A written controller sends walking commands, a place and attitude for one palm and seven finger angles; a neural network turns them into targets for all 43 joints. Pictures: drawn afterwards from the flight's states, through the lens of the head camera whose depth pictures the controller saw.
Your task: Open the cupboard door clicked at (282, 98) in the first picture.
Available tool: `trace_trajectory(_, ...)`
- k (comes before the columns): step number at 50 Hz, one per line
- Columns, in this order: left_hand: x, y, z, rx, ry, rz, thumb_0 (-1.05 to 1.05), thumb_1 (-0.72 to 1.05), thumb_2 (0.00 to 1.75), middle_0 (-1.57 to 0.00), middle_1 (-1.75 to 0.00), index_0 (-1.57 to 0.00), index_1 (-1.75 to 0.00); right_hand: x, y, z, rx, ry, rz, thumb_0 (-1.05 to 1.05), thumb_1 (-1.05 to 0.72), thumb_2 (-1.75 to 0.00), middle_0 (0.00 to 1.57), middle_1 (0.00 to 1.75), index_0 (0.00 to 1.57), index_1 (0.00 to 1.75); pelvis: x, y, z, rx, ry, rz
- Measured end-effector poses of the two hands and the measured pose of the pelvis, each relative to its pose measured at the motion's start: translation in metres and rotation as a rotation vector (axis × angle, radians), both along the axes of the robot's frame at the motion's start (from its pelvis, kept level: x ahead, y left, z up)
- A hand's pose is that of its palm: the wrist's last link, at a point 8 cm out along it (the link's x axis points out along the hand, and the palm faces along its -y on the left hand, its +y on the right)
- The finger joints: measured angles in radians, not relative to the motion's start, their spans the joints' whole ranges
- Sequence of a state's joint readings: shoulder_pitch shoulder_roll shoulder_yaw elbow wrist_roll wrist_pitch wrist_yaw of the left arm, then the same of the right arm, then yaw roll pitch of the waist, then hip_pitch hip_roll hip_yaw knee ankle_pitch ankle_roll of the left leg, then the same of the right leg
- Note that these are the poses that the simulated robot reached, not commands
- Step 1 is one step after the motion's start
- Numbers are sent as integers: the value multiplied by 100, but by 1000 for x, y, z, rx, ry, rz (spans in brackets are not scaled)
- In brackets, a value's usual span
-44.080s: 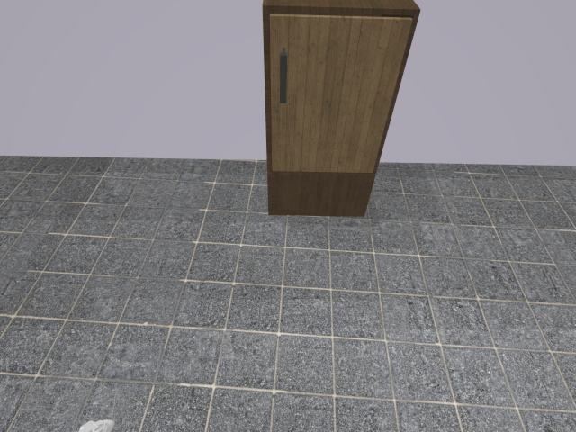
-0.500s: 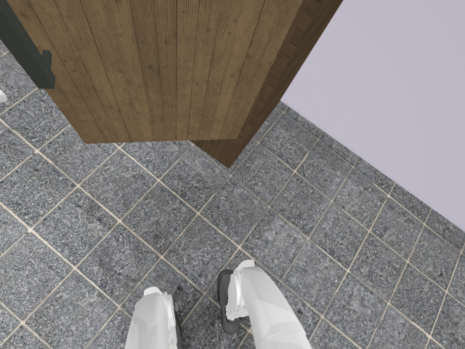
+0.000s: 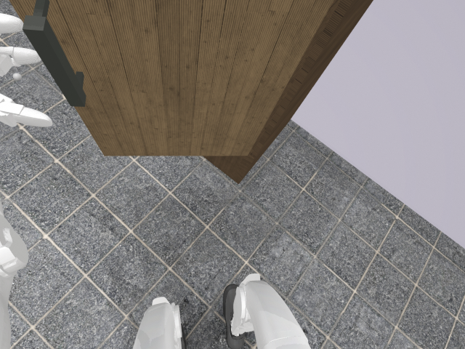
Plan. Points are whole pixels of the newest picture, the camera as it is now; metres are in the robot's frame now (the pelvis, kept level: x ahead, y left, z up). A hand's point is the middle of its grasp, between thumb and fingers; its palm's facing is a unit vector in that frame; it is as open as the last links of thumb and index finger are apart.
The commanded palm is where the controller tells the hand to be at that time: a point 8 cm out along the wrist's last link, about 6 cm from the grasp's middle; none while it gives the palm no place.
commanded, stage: move the hooked fingers beside the handle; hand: left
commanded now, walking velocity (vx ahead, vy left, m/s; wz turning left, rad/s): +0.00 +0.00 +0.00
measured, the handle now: (62, 57) +0.56 +0.22 +0.05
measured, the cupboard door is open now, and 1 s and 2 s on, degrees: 42 41 40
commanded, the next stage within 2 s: slide the fingers in behind the handle in 0.16 s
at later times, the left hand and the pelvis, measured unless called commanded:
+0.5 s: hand (19, 81) +0.52 +0.27 +0.04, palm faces -0.04 -1.00 +0.00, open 14.0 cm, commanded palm +0.51 +0.29 +0.05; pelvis -0.01 +0.00 -0.01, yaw +0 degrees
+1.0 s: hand (33, 86) +0.51 +0.25 +0.05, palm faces +0.01 -1.00 -0.01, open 14.5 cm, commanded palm +0.50 +0.25 +0.05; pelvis +0.00 +0.00 +0.00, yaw +1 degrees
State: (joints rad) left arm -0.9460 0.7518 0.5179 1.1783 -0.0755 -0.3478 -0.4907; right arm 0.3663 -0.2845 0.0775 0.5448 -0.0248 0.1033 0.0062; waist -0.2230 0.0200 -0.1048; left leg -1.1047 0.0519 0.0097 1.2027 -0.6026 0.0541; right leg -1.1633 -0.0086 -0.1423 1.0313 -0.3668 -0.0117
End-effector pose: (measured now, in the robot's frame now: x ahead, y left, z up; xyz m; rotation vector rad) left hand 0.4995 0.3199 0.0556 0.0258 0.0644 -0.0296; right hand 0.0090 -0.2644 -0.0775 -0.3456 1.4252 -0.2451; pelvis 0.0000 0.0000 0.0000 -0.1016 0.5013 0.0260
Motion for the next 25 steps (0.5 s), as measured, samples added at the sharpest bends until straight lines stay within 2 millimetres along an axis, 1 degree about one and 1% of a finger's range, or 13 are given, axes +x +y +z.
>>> trace_trajectory(7,1,1,-4,1,2,15,-2,-50,30,-30,-120,-30,-120,-1,-2,-4,4,-6,-7,0,-90,-90,21,30,21,30,-2,-3,-3,3,3,-8)
trace_trajectory(17,-1,13,-5,4,-5,15,-2,-50,30,-30,-120,-30,-120,-15,-3,-9,3,35,-12,0,-90,-90,21,30,21,30,-7,-5,-9,0,17,-8)
trace_trajectory(25,0,2,-10,-20,2,-8,-2,-50,30,-30,-120,-30,-120,-19,-3,-8,-2,49,-10,0,-90,-90,21,30,21,30,-8,-4,-9,-3,21,-1)
